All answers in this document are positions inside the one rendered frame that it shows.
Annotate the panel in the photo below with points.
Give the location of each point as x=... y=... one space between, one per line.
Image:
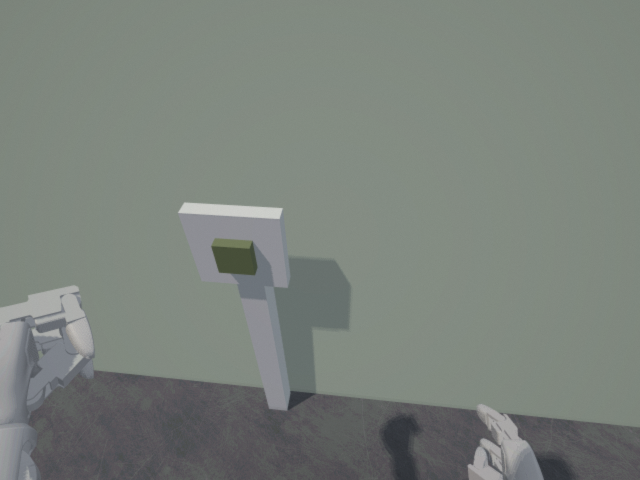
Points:
x=265 y=226

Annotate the robot left hand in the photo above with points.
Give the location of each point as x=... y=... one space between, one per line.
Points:
x=62 y=332

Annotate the robot right hand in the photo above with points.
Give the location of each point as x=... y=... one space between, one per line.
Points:
x=514 y=461

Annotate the button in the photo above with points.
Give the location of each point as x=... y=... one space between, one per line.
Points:
x=234 y=256

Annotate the robot left forearm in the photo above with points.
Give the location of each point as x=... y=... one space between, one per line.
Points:
x=17 y=441

